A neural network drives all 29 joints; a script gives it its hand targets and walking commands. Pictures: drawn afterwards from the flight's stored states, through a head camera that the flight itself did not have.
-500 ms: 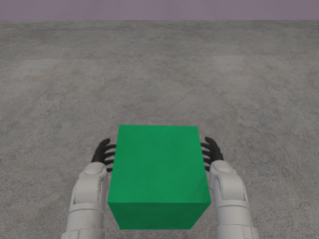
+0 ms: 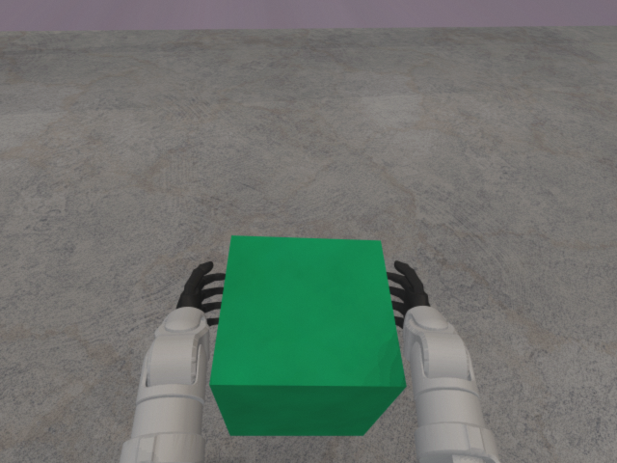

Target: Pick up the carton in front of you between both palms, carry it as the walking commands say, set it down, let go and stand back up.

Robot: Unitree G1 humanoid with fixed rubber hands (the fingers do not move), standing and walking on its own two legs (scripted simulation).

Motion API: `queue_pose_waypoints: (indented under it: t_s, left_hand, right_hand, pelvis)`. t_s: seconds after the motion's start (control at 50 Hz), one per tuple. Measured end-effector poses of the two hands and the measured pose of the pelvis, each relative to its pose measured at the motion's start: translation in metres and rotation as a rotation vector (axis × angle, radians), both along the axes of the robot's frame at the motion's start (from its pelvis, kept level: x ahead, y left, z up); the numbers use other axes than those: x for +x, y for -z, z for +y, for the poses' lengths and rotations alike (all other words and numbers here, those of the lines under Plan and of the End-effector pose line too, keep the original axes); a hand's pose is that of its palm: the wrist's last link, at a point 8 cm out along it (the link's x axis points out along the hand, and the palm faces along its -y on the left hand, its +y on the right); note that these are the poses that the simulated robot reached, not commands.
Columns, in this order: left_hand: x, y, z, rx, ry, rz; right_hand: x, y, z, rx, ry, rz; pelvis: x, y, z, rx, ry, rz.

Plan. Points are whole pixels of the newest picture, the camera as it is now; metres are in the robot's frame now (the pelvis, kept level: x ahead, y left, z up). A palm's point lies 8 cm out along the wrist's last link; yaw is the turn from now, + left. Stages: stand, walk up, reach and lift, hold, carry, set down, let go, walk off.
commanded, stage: set down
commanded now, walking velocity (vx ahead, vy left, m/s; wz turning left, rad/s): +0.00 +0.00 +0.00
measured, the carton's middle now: (301, 342) +0.29 +0.00 -0.04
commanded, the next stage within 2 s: none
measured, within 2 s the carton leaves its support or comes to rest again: neither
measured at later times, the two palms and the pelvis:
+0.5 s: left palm (207, 341) +0.34 +0.16 -0.14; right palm (378, 337) +0.34 -0.14 -0.12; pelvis -0.04 +0.02 -0.06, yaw -3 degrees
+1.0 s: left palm (207, 356) +0.38 +0.18 -0.28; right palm (349, 348) +0.39 -0.12 -0.27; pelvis -0.04 +0.00 -0.19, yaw -4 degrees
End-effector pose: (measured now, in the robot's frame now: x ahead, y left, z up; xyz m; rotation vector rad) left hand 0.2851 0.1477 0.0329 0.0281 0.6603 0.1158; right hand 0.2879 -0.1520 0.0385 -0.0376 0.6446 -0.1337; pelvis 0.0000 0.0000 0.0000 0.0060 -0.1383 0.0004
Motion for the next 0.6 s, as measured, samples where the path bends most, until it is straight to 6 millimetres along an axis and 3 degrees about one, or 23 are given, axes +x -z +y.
queue_pose_waypoints:
  t_s: [0.16, 0.26, 0.42, 0.52, 0.6]
  left_hand:
    - [0.024, 0.014, 0.006, -0.067, -0.026, 0.013]
    - [0.042, 0.038, 0.001, -0.057, 0.005, 0.033]
    - [0.049, 0.12, 0.004, -0.025, 0.014, 0.051]
    - [0.052, 0.179, 0.009, -0.02, -0.007, 0.026]
    - [0.059, 0.21, 0.012, -0.033, -0.03, -0.009]
  right_hand:
    - [0.018, 0.013, 0.006, 0.022, 0.036, 0.012]
    - [0.028, 0.036, 0.002, 0.005, 0.054, 0.032]
    - [0.042, 0.115, 0.004, -0.017, 0.025, 0.052]
    - [0.054, 0.172, 0.009, -0.006, 0.007, 0.025]
    - [0.065, 0.202, 0.012, 0.014, 0.009, -0.009]
  pelvis:
    - [-0.014, 0.01, 0.014, -0.005, 0.036, 0.005]
    - [-0.019, 0.019, 0.022, -0.008, 0.046, 0.076]
    - [-0.031, 0.042, 0.027, -0.004, 0.059, 0.31]
    - [-0.038, 0.07, 0.024, -0.005, 0.055, 0.486]
    - [-0.039, 0.096, 0.019, -0.005, 0.053, 0.61]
